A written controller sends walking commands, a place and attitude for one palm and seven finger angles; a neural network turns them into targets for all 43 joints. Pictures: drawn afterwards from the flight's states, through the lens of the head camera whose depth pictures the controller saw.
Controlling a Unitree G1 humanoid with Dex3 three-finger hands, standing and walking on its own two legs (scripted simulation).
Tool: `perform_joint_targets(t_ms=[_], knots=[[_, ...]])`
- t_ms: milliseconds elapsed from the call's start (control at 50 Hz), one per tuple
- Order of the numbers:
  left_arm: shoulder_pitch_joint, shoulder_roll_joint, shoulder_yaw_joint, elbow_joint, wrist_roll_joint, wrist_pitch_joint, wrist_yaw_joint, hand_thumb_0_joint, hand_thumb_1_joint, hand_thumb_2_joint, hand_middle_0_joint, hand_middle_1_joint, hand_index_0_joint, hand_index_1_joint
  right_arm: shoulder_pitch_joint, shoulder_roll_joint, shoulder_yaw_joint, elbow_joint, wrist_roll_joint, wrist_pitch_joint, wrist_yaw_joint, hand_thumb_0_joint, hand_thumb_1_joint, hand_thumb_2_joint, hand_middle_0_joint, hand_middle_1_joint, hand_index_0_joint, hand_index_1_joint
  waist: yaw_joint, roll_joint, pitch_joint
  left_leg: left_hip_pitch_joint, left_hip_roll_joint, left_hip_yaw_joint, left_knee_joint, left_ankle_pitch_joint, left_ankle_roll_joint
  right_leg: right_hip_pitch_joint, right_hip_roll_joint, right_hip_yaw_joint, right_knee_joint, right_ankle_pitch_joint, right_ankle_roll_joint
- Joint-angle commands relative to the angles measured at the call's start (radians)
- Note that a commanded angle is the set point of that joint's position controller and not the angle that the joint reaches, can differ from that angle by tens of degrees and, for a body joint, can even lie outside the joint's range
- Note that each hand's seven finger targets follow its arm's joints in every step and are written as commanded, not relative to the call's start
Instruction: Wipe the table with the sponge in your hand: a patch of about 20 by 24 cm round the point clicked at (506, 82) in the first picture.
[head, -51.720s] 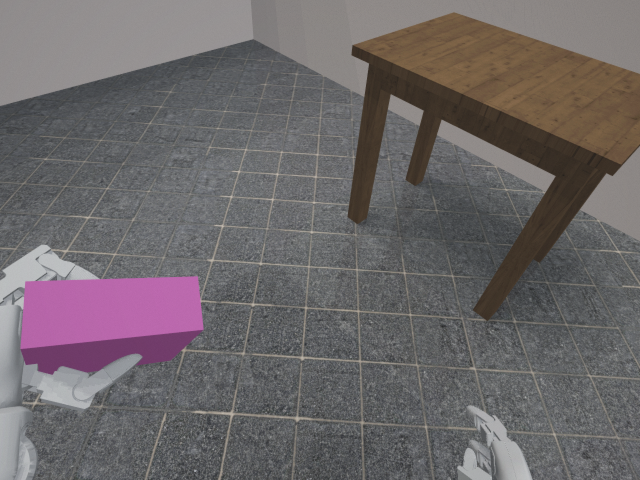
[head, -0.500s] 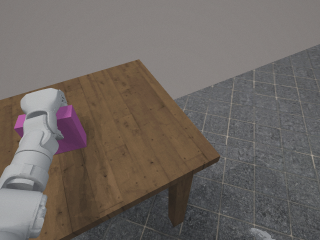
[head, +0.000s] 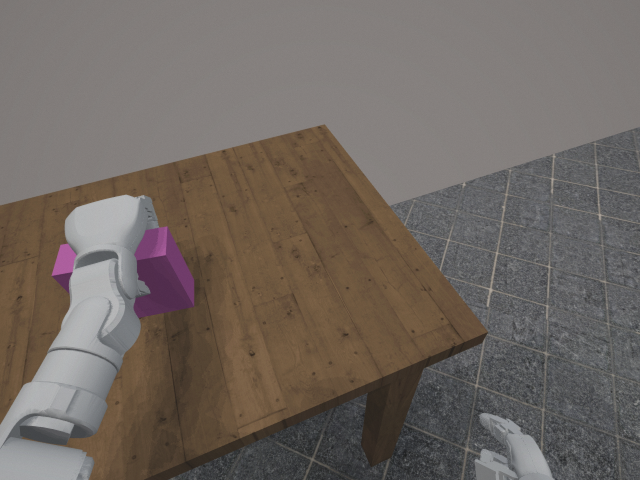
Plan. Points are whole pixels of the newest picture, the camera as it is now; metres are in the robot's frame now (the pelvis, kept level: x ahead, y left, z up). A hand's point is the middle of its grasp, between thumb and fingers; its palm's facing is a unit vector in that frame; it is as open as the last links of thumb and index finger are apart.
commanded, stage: wipe back along the first lane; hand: left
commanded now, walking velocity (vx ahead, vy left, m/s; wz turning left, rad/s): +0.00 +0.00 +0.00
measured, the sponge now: (138, 286) +0.35 +0.30 +0.03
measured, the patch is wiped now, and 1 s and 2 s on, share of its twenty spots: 0.95 0.95 0.95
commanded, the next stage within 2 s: lift the sponge slowly off the table in 1.40 s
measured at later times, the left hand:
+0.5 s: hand (132, 272) +0.33 +0.27 +0.10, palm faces +0.02 -0.03 -1.00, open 9.5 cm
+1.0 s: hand (136, 311) +0.27 +0.24 +0.10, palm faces +0.09 -0.06 -0.99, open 9.5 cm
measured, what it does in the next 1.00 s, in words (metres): stands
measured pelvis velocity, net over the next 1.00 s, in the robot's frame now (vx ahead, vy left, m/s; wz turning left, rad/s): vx -0.01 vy -0.03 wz -0.03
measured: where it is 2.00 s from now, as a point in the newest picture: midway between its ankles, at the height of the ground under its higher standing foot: outside the picture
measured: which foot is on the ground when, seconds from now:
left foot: down 0.00-1.00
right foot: down 0.00-1.00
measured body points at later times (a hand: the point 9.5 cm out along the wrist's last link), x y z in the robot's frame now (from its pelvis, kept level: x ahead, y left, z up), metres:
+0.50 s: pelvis -0.01 -0.02 +0.00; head -0.01 -0.05 +0.45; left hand +0.32 +0.27 +0.15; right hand +0.18 -0.26 -0.11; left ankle -0.02 +0.06 -0.74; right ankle -0.04 -0.13 -0.74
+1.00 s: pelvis -0.01 -0.03 +0.00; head -0.03 -0.07 +0.45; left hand +0.26 +0.24 +0.16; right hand +0.24 -0.24 -0.08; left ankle -0.02 +0.06 -0.74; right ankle -0.04 -0.13 -0.74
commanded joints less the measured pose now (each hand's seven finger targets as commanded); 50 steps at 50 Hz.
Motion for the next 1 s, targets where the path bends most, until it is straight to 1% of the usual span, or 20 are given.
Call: perform_joint_targets(t_ms=[0,60,80,100,180,200,260,280,360,440,460,540,660,740,760,780,860,880,960,980], knots=[[-0.24,0.134,0.013,-0.133,0.005,0.03,-0.006,0.0,0.1,1.3,-1.2,-1.6,-1.2,-1.6,-0.13,-0.129,-0.037,-0.142,0.004,-0.036,-0.011,0.0,-0.9,-0.9,0.2,0.3,0.2,0.3,-0.011,-0.057,-0.218,0.216,0.096,-0.085,-0.016,0.475,-0.066,-0.004,0.019,-0.02,0.006,0.273,-0.07],[-0.24,0.147,0.022,-0.14,0.015,0.042,-0.007,0.0,0.1,1.3,-1.2,-1.6,-1.2,-1.6,-0.15,-0.133,-0.031,-0.141,0.005,-0.033,-0.016,0.0,-0.9,-0.9,0.2,0.3,0.2,0.3,-0.002,-0.037,-0.202,0.205,0.093,-0.085,-0.032,0.416,-0.066,-0.003,0.021,-0.012,0.005,0.24,-0.08],[-0.21,0.099,-0.015,-0.131,0.003,0.046,-0.01,0.0,0.1,1.3,-1.2,-1.6,-1.2,-1.6,-0.147,-0.125,-0.029,-0.152,0.006,-0.035,-0.017,0.0,-0.9,-0.9,0.2,0.3,0.2,0.3,-0.004,-0.04,-0.199,0.197,0.087,-0.079,-0.026,0.409,-0.06,0.007,0.02,-0.021,0.008,0.241,-0.078],[-0.217,0.135,0.014,-0.12,0.006,0.045,-0.008,0.0,0.1,1.3,-1.2,-1.6,-1.2,-1.6,-0.145,-0.128,-0.027,-0.143,0.007,-0.034,-0.017,0.0,-0.9,-0.9,0.2,0.3,0.2,0.3,-0.005,-0.051,-0.202,0.189,0.088,-0.077,-0.03,0.388,-0.06,0.013,0.019,-0.016,0.007,0.244,-0.079],[-0.184,0.1,-0.011,-0.098,0.001,0.048,-0.016,0.0,0.1,1.3,-1.2,-1.6,-1.2,-1.6,-0.15,-0.126,-0.022,-0.149,0.008,-0.033,-0.021,0.0,-0.9,-0.9,0.2,0.3,0.2,0.3,-0.008,-0.068,-0.178,0.158,0.083,-0.069,-0.034,0.329,-0.051,0.016,0.02,-0.016,0.009,0.226,-0.079],[-0.173,0.121,0.008,-0.098,-0.002,0.046,-0.016,0.0,0.1,1.3,-1.2,-1.6,-1.2,-1.6,-0.151,-0.126,-0.02,-0.152,0.009,-0.034,-0.021,0.0,-0.9,-0.9,0.2,0.3,0.2,0.3,-0.001,-0.067,-0.177,0.149,0.08,-0.065,-0.034,0.315,-0.046,0.026,0.018,-0.011,0.005,0.231,-0.078],[-0.127,0.141,0.038,-0.113,-0.008,0.043,-0.018,0.0,0.1,1.3,-1.2,-1.6,-1.2,-1.6,-0.164,-0.129,-0.021,-0.157,0.008,-0.034,-0.022,0.0,-0.9,-0.9,0.2,0.3,0.2,0.3,0.011,-0.075,-0.182,0.137,0.078,-0.062,-0.036,0.311,-0.041,0.048,0.017,0.003,0.005,0.246,-0.079],[-0.134,0.103,0.001,-0.133,-0.015,0.04,-0.02,0.0,0.1,1.3,-1.2,-1.6,-1.2,-1.6,-0.162,-0.125,-0.02,-0.161,0.007,-0.036,-0.022,0.0,-0.9,-0.9,0.2,0.3,0.2,0.3,0.001,-0.062,-0.191,0.145,0.076,-0.056,-0.03,0.325,-0.039,0.055,0.015,-0.006,0.01,0.264,-0.076],[-0.07,0.163,0.063,-0.161,-0.026,0.041,-0.023,0.0,0.1,1.3,-1.2,-1.6,-1.2,-1.6,-0.177,-0.131,-0.02,-0.163,0.008,-0.038,-0.02,0.0,-0.9,-0.9,0.2,0.3,0.2,0.3,0.015,-0.076,-0.174,0.123,0.072,-0.053,-0.034,0.303,-0.031,0.079,0.015,0.019,0.003,0.283,-0.078],[-0.004,0.121,0.032,-0.215,-0.044,0.047,-0.032,0.0,0.1,1.3,-1.2,-1.6,-1.2,-1.6,-0.186,-0.124,-0.022,-0.172,0.012,-0.045,-0.015,0.0,-0.9,-0.9,0.2,0.3,0.2,0.3,0.01,-0.084,-0.155,0.121,0.064,-0.04,-0.024,0.318,-0.025,0.094,0.012,0.023,0.005,0.332,-0.069],[0.039,0.156,0.077,-0.235,-0.049,0.048,-0.03,0.0,0.1,1.3,-1.2,-1.6,-1.2,-1.6,-0.196,-0.128,-0.022,-0.175,0.01,-0.048,-0.012,0.0,-0.9,-0.9,0.2,0.3,0.2,0.3,0.027,-0.078,-0.167,0.12,0.066,-0.044,-0.026,0.328,-0.025,0.111,0.013,0.036,0.008,0.345,-0.074],[0.143,0.109,0.046,-0.313,-0.068,0.054,-0.032,0.0,0.1,1.3,-1.2,-1.6,-1.2,-1.6,-0.21,-0.119,-0.023,-0.183,0.012,-0.057,-0.005,0.0,-0.9,-0.9,0.2,0.3,0.2,0.3,0.023,-0.096,-0.152,0.111,0.062,-0.034,-0.016,0.348,-0.025,0.128,0.008,0.039,0.02,0.405,-0.065],[0.216,0.119,0.078,-0.408,-0.077,0.089,-0.02,0.0,0.1,1.3,-1.2,-1.6,-1.2,-1.6,-0.245,-0.118,-0.025,-0.184,0.01,-0.063,-0.003,0.0,-0.9,-0.9,0.2,0.3,0.2,0.3,0.035,-0.097,-0.137,0.111,0.062,-0.031,-0.016,0.345,-0.026,0.127,0.011,0.057,0.027,0.42,-0.067],[0.289,0.083,0.054,-0.467,-0.083,0.11,-0.014,0.0,0.1,1.3,-1.2,-1.6,-1.2,-1.6,-0.258,-0.107,-0.024,-0.191,0.01,-0.068,0.0,0.0,-0.9,-0.9,0.2,0.3,0.2,0.3,0.039,-0.112,-0.145,0.116,0.058,-0.025,-0.007,0.363,-0.027,0.144,0.006,0.055,0.037,0.46,-0.06],[0.296,0.112,0.078,-0.479,-0.079,0.118,-0.012,0.0,0.1,1.3,-1.2,-1.6,-1.2,-1.6,-0.274,-0.11,-0.023,-0.187,0.01,-0.067,-0.001,0.0,-0.9,-0.9,0.2,0.3,0.2,0.3,0.043,-0.092,-0.141,0.121,0.061,-0.029,-0.011,0.356,-0.028,0.136,0.01,0.069,0.037,0.442,-0.066],[0.269,0.066,0.031,-0.487,-0.075,0.125,-0.013,0.0,0.1,1.3,-1.2,-1.6,-1.2,-1.6,-0.273,-0.105,-0.02,-0.192,0.009,-0.065,-0.003,0.0,-0.9,-0.9,0.2,0.3,0.2,0.3,0.031,-0.098,-0.132,0.117,0.062,-0.026,-0.013,0.346,-0.028,0.125,0.009,0.053,0.036,0.42,-0.063],[0.269,0.073,0.031,-0.513,-0.058,0.153,-0.013,0.0,0.1,1.3,-1.2,-1.6,-1.2,-1.6,-0.299,-0.104,-0.017,-0.191,0.009,-0.065,-0.006,0.0,-0.9,-0.9,0.2,0.3,0.2,0.3,0.037,-0.094,-0.112,0.129,0.064,-0.032,-0.022,0.314,-0.028,0.099,0.015,0.07,0.026,0.365,-0.069],[0.285,0.043,0.004,-0.529,-0.063,0.156,-0.015,0.0,0.1,1.3,-1.2,-1.6,-1.2,-1.6,-0.297,-0.097,-0.013,-0.2,0.01,-0.067,-0.006,0.0,-0.9,-0.9,0.2,0.3,0.2,0.3,0.035,-0.09,-0.116,0.125,0.063,-0.03,-0.018,0.316,-0.026,0.108,0.012,0.057,0.032,0.368,-0.066],[0.316,0.071,0.028,-0.543,-0.054,0.165,-0.02,0.0,0.1,1.3,-1.2,-1.6,-1.2,-1.6,-0.32,-0.096,-0.007,-0.196,0.008,-0.067,-0.008,0.0,-0.9,-0.9,0.2,0.3,0.2,0.3,0.044,-0.105,-0.119,0.124,0.063,-0.034,-0.022,0.297,-0.03,0.111,0.015,0.08,0.032,0.356,-0.069],[0.32,0.037,0.0,-0.555,-0.06,0.168,-0.022,0.0,0.1,1.3,-1.2,-1.6,-1.2,-1.6,-0.317,-0.089,-0.006,-0.202,0.009,-0.067,-0.008,0.0,-0.9,-0.9,0.2,0.3,0.2,0.3,0.04,-0.098,-0.118,0.124,0.064,-0.03,-0.022,0.296,-0.029,0.111,0.013,0.066,0.034,0.345,-0.066]])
